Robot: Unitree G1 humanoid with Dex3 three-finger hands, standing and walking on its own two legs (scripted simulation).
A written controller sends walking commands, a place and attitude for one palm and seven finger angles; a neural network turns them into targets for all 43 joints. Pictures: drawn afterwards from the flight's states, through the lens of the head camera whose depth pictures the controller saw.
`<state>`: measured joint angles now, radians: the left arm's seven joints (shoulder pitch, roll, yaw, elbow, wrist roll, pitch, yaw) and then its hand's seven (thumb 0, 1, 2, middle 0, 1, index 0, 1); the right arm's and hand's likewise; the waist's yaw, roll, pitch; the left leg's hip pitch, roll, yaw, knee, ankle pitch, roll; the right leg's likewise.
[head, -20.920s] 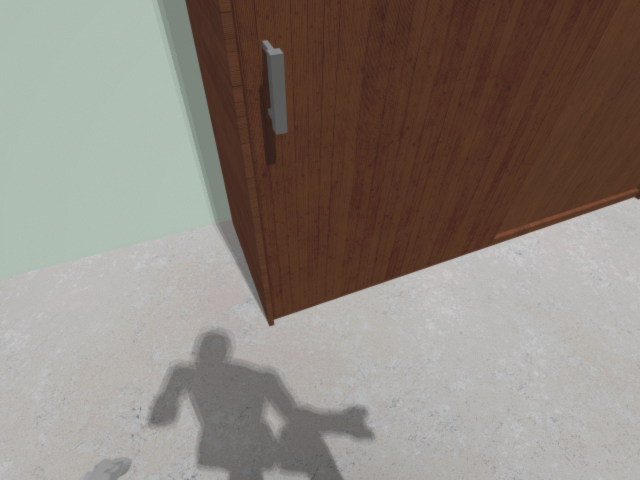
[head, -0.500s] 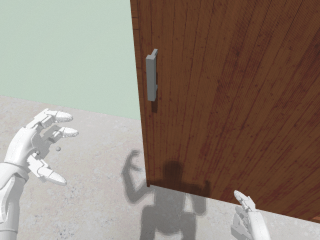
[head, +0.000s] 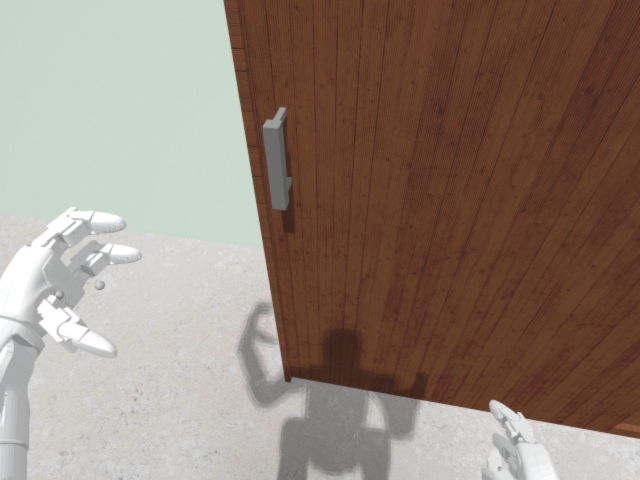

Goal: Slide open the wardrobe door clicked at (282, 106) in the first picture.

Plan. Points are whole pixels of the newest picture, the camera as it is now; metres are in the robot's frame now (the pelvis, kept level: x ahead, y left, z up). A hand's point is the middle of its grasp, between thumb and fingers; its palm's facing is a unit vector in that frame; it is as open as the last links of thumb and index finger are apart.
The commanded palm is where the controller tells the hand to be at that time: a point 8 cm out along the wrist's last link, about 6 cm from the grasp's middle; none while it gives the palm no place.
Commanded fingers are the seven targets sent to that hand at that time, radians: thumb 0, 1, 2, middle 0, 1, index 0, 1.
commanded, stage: raise the hand with hooked fingers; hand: left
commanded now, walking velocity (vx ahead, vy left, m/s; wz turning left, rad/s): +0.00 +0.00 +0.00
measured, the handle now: (280, 159) +0.55 +0.12 +0.13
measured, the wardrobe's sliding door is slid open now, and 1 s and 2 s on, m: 0.00 0.00 0.00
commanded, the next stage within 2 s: move the hooked fingers beside the handle in 0.16 s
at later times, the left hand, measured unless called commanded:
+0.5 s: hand (116, 268) +0.29 +0.27 +0.15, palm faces -0.07 -1.00 -0.02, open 14.0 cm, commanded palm +0.27 +0.31 +0.15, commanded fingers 0.00 -0.50 0.30 -0.30 -1.20 -0.30 -1.20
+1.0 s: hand (173, 231) +0.36 +0.23 +0.14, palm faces -0.08 -1.00 +0.00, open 14.0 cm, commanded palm +0.35 +0.28 +0.15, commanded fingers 0.00 -0.50 0.30 -0.30 -1.20 -0.30 -1.20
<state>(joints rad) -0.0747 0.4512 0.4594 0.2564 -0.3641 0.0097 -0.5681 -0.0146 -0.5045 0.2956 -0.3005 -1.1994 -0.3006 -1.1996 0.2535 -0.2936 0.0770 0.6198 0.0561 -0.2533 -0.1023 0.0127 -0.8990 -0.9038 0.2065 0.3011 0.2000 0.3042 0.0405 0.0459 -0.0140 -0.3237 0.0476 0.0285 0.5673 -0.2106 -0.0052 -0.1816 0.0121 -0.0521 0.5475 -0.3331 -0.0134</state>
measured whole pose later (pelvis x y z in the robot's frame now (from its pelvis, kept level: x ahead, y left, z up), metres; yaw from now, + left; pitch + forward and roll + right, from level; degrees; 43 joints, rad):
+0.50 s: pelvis -0.01 +0.01 +0.00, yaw +1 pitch -2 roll -1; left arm -0.23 0.43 0.36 0.34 -0.32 0.02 -0.54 -0.01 -0.51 0.30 -0.30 -1.20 -0.30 -1.20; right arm 0.22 -0.27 0.10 0.64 0.05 -0.25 -0.12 0.01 -0.90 -0.90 0.21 0.30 0.20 0.30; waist 0.05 0.04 0.00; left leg -0.33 0.03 0.01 0.55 -0.19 0.01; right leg -0.18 -0.01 -0.07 0.53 -0.32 0.00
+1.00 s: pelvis +0.01 +0.00 +0.00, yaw +0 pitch +1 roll -1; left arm -0.40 0.41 0.33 0.53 -0.26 0.00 -0.44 -0.01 -0.51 0.30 -0.30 -1.20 -0.30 -1.20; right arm 0.27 -0.29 0.07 0.65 0.05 -0.20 -0.11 0.01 -0.90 -0.90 0.21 0.30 0.20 0.30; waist 0.00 0.04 -0.02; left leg -0.37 0.04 0.03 0.56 -0.21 0.00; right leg -0.23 0.00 -0.05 0.55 -0.33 -0.01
